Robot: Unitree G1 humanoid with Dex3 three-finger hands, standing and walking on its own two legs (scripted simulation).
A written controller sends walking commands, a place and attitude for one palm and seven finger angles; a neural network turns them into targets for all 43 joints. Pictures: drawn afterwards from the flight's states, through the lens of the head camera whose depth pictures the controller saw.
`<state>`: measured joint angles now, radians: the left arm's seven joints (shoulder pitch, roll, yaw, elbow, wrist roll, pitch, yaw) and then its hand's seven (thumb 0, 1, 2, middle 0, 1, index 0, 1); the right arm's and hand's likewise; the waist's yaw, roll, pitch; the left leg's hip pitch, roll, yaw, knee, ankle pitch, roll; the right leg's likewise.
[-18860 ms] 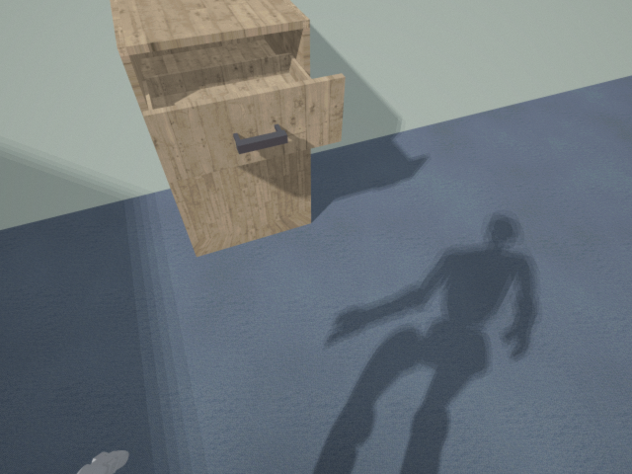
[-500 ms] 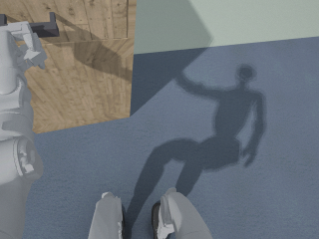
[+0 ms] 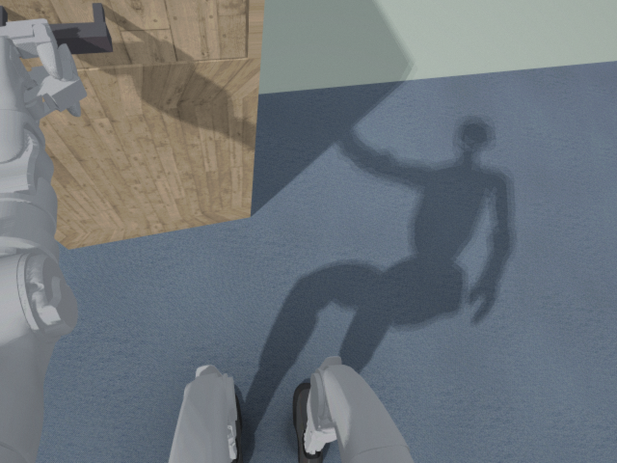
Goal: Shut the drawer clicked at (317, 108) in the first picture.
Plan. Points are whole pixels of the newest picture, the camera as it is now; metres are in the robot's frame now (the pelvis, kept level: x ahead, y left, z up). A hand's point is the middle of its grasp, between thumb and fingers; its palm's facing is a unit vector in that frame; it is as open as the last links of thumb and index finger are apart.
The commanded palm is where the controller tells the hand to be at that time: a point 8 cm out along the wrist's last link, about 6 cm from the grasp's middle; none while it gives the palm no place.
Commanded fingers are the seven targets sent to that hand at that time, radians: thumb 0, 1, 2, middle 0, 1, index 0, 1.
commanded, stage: pull the fist back off the drawer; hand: left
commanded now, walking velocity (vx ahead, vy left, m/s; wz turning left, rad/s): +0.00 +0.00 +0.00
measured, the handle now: (51, 26) +0.62 +0.25 +0.07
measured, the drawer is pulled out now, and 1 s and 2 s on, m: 0.00 0.00 0.00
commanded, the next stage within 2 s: draw the hand back to the body in 0.36 s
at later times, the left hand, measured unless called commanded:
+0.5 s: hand (81, 82) +0.55 +0.21 +0.06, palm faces +0.17 -0.98 -0.03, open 2.8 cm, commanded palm +0.51 +0.25 +0.08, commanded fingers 0.00 0.90 0.90 -1.40 -1.60 -1.40 -1.60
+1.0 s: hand out of the picture +0.40 +0.23 +0.16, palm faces +0.16 -0.99 -0.06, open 3.3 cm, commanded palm +0.37 +0.27 +0.18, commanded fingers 0.00 0.90 0.90 -1.40 -1.60 -1.40 -1.60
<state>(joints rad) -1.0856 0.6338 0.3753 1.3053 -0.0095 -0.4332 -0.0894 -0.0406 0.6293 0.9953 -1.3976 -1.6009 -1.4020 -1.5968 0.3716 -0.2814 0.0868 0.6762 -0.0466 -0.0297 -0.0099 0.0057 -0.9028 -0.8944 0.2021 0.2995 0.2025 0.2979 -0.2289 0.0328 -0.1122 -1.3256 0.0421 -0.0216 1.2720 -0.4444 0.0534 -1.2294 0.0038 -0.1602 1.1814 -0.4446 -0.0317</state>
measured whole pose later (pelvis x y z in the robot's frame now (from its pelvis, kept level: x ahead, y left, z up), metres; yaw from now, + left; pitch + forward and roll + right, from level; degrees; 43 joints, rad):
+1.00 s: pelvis +0.08 +0.01 +0.09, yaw +1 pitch +12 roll -3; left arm -0.07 0.28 0.22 0.26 -0.21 -0.26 -0.10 0.02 0.90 0.90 -1.40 -1.60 -1.40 -1.60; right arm 0.24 -0.26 0.00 0.56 0.05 0.00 -0.02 0.01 -0.91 -0.90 0.20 0.30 0.20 0.30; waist -0.02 0.04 -0.12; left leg -0.62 0.01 0.04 0.85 -0.44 0.05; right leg -0.56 0.00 -0.09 0.78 -0.42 0.00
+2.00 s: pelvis +0.08 -0.02 +0.12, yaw +2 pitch -4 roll +0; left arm 0.54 0.32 0.28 -0.45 -0.08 -0.09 0.10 0.02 0.89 0.90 -1.40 -1.60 -1.41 -1.60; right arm 0.21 -0.23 0.02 0.60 0.01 -0.11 -0.07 0.02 -0.90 -0.90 0.20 0.30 0.20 0.30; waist 0.06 0.08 0.01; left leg -0.13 0.02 0.04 0.47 -0.28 0.01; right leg -0.08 0.03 -0.08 0.42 -0.28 -0.04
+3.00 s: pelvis -0.03 +0.00 +0.11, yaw +4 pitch +2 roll -3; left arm 0.61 0.44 0.44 -0.60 0.00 -0.27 0.14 0.01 0.89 0.90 -1.40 -1.60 -1.41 -1.60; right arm 0.24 -0.21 -0.03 0.57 -0.01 -0.09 -0.07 0.02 -0.90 -0.90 0.20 0.30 0.20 0.30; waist -0.04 0.02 0.02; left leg -0.48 0.00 0.00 0.59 -0.15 0.07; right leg -0.33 0.08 0.01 0.68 -0.30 0.01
